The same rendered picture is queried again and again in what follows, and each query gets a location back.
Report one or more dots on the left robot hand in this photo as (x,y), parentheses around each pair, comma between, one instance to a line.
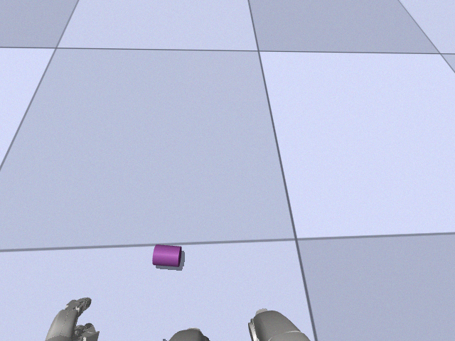
(64,324)

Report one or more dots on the can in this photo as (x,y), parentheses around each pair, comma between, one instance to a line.
(165,255)

